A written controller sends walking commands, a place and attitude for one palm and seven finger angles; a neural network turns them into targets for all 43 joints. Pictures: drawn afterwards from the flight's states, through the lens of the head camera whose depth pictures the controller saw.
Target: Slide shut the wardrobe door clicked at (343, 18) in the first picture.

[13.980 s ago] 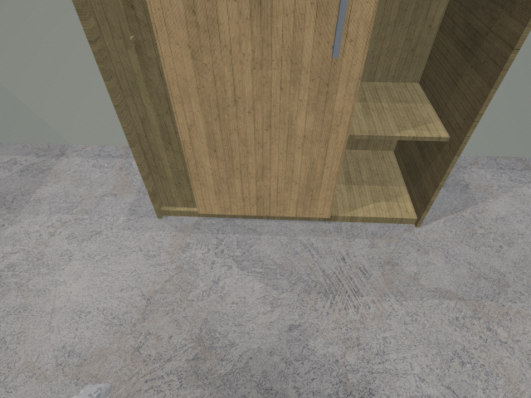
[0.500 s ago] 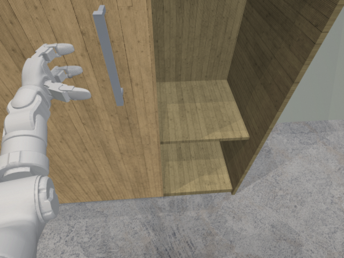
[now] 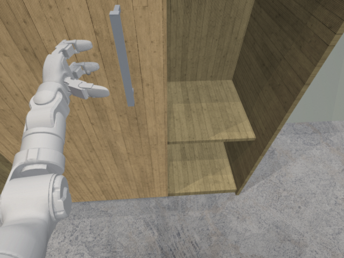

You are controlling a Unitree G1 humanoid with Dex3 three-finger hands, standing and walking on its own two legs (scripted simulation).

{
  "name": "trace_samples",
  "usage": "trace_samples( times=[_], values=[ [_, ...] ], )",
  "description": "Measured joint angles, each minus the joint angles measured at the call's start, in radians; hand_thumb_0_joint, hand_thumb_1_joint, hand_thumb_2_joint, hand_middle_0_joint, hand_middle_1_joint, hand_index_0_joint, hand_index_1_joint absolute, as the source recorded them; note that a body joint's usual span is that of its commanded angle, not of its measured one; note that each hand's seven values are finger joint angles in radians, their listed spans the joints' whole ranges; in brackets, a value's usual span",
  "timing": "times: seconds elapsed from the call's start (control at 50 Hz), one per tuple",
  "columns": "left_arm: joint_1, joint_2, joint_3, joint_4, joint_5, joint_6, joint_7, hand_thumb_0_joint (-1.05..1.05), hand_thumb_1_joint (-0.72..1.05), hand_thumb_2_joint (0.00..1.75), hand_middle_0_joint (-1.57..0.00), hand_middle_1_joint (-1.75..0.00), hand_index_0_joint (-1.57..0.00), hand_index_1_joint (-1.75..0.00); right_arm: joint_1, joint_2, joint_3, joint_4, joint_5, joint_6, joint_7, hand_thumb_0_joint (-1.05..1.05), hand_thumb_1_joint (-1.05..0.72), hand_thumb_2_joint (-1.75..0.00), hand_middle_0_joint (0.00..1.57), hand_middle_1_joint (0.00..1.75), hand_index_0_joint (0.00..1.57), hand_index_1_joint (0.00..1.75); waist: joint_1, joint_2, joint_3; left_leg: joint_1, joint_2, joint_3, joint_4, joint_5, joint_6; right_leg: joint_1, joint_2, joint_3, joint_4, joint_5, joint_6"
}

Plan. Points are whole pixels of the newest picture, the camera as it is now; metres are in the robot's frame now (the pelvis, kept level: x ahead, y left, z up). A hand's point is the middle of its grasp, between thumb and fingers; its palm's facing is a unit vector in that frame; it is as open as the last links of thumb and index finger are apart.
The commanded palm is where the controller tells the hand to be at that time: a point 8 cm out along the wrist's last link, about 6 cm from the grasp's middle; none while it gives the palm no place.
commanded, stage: move the hooked fingers beside the handle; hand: left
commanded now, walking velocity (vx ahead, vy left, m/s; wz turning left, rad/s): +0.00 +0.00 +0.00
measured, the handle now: (125, 62) +0.52 +0.11 +0.19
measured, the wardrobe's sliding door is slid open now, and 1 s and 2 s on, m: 0.42 0.42 0.42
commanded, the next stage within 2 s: feel for the door with the fingertips in 0.24 s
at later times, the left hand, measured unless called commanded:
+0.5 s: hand (95, 77) +0.45 +0.17 +0.20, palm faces +0.07 -1.00 +0.02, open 14.0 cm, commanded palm +0.44 +0.22 +0.19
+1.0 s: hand (102, 74) +0.47 +0.16 +0.19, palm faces +0.10 -0.99 +0.01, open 13.7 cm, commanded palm +0.45 +0.21 +0.19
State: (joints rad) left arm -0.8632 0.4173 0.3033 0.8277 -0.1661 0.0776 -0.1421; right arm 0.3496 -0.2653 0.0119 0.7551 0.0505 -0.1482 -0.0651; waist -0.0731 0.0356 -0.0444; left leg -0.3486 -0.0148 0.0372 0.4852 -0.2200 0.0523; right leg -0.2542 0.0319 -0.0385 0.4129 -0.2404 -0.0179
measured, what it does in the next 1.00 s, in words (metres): stands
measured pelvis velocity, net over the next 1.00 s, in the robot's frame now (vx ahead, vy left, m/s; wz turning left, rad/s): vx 0.00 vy -0.03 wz -0.01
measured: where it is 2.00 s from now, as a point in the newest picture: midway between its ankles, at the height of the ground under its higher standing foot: outside the picture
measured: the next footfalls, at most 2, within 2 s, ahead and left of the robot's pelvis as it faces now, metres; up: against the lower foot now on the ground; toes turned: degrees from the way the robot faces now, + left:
none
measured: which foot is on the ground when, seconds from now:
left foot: down 0.00-1.00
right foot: down 0.00-1.00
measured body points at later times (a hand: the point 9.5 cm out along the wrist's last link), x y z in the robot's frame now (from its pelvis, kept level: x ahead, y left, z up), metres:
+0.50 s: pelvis +0.00 -0.02 +0.00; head +0.02 -0.03 +0.45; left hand +0.45 +0.22 +0.20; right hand +0.07 -0.29 -0.12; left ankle +0.02 +0.08 -0.74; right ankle -0.02 -0.11 -0.74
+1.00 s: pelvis +0.00 -0.03 +0.00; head +0.03 -0.04 +0.45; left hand +0.46 +0.21 +0.19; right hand +0.05 -0.30 -0.12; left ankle +0.02 +0.08 -0.74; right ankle -0.02 -0.11 -0.74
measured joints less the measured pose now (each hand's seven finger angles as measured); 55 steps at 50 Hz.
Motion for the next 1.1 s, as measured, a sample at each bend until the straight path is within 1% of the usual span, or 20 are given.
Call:
trace_samples(
  times=[0.04,0.1,0.18,0.24,0.3,0.36,0.46,0.54,0.6,0.66,0.76,0.86,0.94,1.0,1.06,1.1],
  values=[
    [-0.016,-0.003,0.005,0.029,0.002,0.015,0.0,-0.01,-0.5,0.3,-0.3,-1.2,-0.3,-1.2,-0.004,0.001,0.003,0.002,-0.001,0.003,0.002,0.01,-0.9,-0.9,0.2,0.3,0.2,0.29,-0.001,0.001,-0.008,0.0,-0.001,0.001,-0.003,0.0,0.0,-0.001,-0.001,0.001,-0.001,-0.001,0.0],
    [-0.025,0.008,0.024,0.074,0.014,0.032,0.006,-0.01,-0.5,0.3,-0.3,-1.2,-0.3,-1.2,-0.009,0.002,0.007,-0.005,-0.004,0.011,0.004,0.01,-0.9,-0.9,0.2,0.3,0.2,0.29,-0.007,0.003,-0.015,-0.001,0.001,0.004,-0.004,0.0,0.0,-0.006,0.001,0.005,0.002,-0.002,-0.001],
    [-0.001,0.02,0.041,0.066,0.024,0.01,0.007,-0.01,-0.5,0.3,-0.3,-1.2,-0.31,-1.2,-0.003,0.004,0.006,-0.02,-0.006,0.015,0.005,0.01,-0.9,-0.9,0.2,0.3,0.2,0.29,-0.009,0.001,-0.011,-0.002,0.007,0.008,0.0,-0.004,-0.005,-0.009,0.007,0.009,0.007,-0.004,-0.006],
    [0.032,0.025,0.046,0.026,0.021,-0.014,0.001,-0.01,-0.5,0.3,-0.3,-1.2,-0.31,-1.2,0.007,0.004,0.001,-0.024,-0.004,0.017,0.004,0.01,-0.9,-0.9,0.2,0.3,0.2,0.29,-0.004,-0.002,-0.006,0.004,0.013,0.009,0.001,-0.006,-0.009,-0.004,0.012,0.011,0.007,-0.005,-0.01],
    [0.055,0.027,0.039,-0.008,0.01,-0.016,-0.013,-0.01,-0.5,0.3,-0.3,-1.2,-0.31,-1.2,0.015,0.0,-0.002,-0.019,0.002,0.02,0.002,0.01,-0.9,-0.9,0.2,0.3,0.2,0.29,0.002,-0.003,-0.004,0.011,0.016,0.005,0.002,-0.008,-0.013,0.006,0.016,0.007,0.003,-0.005,-0.014],
    [0.057,0.027,0.029,-0.017,0.0,0.005,-0.026,-0.01,-0.5,0.3,-0.3,-1.2,-0.3,-1.2,0.015,-0.007,-0.004,-0.011,0.008,0.024,-0.003,0.01,-0.91,-0.9,0.2,0.3,0.2,0.29,0.006,-0.002,-0.004,0.015,0.018,-0.002,0.003,-0.008,-0.017,0.014,0.018,0.001,0.0,-0.006,-0.018],
    [0.04,0.007,-0.009,-0.027,-0.01,0.042,-0.015,-0.01,-0.5,0.3,-0.3,-1.2,-0.3,-1.2,0.001,-0.016,-0.01,-0.005,0.013,0.021,-0.005,0.01,-0.91,-0.9,0.2,0.3,0.2,0.29,0.011,0.007,-0.001,0.012,0.018,-0.016,0.006,-0.004,-0.021,0.017,0.019,-0.013,0.001,-0.006,-0.023],
    [0.006,-0.018,-0.006,0.007,-0.015,0.045,0.0,-0.01,-0.5,0.3,-0.3,-1.2,-0.3,-1.2,-0.026,-0.016,-0.005,0.001,0.009,0.017,-0.003,0.01,-0.91,-0.9,0.2,0.3,0.2,0.29,0.007,0.008,-0.001,0.002,0.019,-0.02,0.009,0.0,-0.025,0.004,0.021,-0.018,0.01,-0.007,-0.027],
    [-0.013,-0.021,0.0,0.037,-0.002,0.037,0.02,-0.01,-0.5,0.3,-0.3,-1.2,-0.3,-1.2,-0.04,-0.01,0.0,-0.007,0.006,0.016,0.001,0.01,-0.91,-0.9,0.2,0.3,0.2,0.29,0.0,0.004,-0.001,-0.007,0.023,-0.018,0.01,0.002,-0.029,-0.01,0.024,-0.015,0.02,-0.008,-0.031],
    [-0.012,-0.026,0.006,0.04,0.014,0.016,0.035,-0.01,-0.5,0.3,-0.3,-1.2,-0.3,-1.2,-0.04,-0.005,0.002,-0.019,0.002,0.014,0.006,0.01,-0.91,-0.9,0.2,0.3,0.2,0.29,-0.003,0.004,-0.002,-0.012,0.028,-0.014,0.013,0.001,-0.032,-0.018,0.028,-0.011,0.026,-0.009,-0.035],
    [-0.005,-0.029,0.018,0.041,0.013,-0.007,0.035,-0.01,-0.5,0.3,-0.3,-1.2,-0.3,-1.2,-0.029,-0.001,0.005,-0.02,0.003,0.021,0.008,0.01,-0.91,-0.9,0.2,0.3,0.2,0.29,-0.003,0.007,-0.005,-0.009,0.034,-0.008,0.017,-0.005,-0.036,-0.019,0.034,-0.005,0.032,-0.013,-0.039],
    [-0.038,0.008,0.04,0.11,0.026,0.006,0.03,-0.01,-0.5,0.3,-0.3,-1.2,-0.3,-1.2,-0.02,-0.001,0.009,-0.013,0.004,0.034,0.004,0.01,-0.91,-0.9,0.2,0.3,0.2,0.29,-0.013,0.004,-0.005,-0.016,0.037,-0.009,0.025,-0.01,-0.039,-0.027,0.037,-0.005,0.041,-0.018,-0.041],
    [-0.052,0.03,0.029,0.124,0.036,-0.01,0.017,-0.01,-0.5,0.3,-0.3,-1.2,-0.34,-1.22,-0.002,-0.008,0.0,-0.012,0.003,0.032,0.003,0.01,-0.91,-0.9,0.2,0.3,0.2,0.29,-0.013,0.005,0.002,-0.029,0.038,-0.012,0.032,-0.011,-0.04,-0.036,0.038,-0.008,0.043,-0.018,-0.041],
    [-0.045,0.029,0.03,0.116,0.025,-0.022,0.008,-0.01,-0.5,0.3,-0.3,-1.2,-0.34,-1.22,0.009,-0.013,-0.006,-0.004,0.004,0.03,0.002,0.01,-0.91,-0.9,0.2,0.3,0.2,0.29,-0.011,0.007,0.005,-0.031,0.037,-0.011,0.033,-0.012,-0.038,-0.038,0.037,-0.007,0.042,-0.018,-0.04],
    [-0.031,0.018,0.034,0.094,0.008,-0.031,0.002,-0.01,-0.5,0.3,-0.3,-1.21,-0.33,-1.22,0.017,-0.016,-0.011,0.004,0.005,0.028,0.001,0.01,-0.91,-0.9,0.2,0.3,0.2,0.29,-0.009,0.006,0.002,-0.027,0.036,-0.009,0.03,-0.014,-0.036,-0.033,0.036,-0.005,0.037,-0.017,-0.038],
    [-0.019,0.01,0.035,0.07,0.005,-0.032,0.002,-0.01,-0.5,0.3,-0.3,-1.2,-0.32,-1.21,0.021,-0.017,-0.013,0.005,0.006,0.027,0.002,0.01,-0.91,-0.9,0.2,0.3,0.2,0.29,-0.008,0.004,-0.004,-0.022,0.035,-0.006,0.029,-0.015,-0.034,-0.029,0.035,-0.002,0.035,-0.017,-0.036]
  ],
)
